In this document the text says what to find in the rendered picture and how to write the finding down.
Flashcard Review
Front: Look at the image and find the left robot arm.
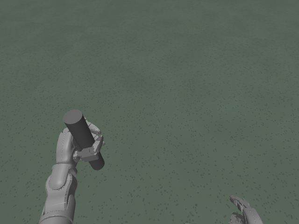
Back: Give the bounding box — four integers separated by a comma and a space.
39, 163, 78, 224

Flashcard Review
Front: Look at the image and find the left robot hand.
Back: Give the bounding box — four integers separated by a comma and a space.
56, 117, 105, 167

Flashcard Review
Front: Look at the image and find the can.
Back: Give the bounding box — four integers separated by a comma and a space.
63, 109, 105, 170

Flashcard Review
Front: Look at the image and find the right robot hand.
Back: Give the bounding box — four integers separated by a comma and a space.
228, 195, 264, 224

